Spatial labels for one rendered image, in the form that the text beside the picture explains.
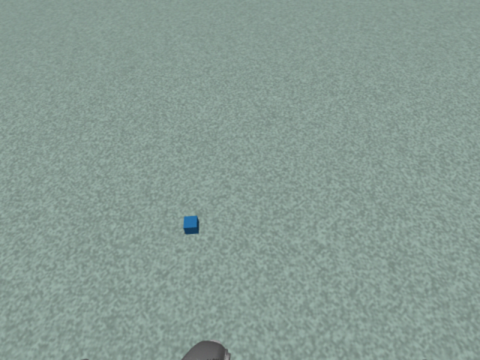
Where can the cube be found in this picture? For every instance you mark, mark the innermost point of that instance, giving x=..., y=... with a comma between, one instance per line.
x=191, y=225

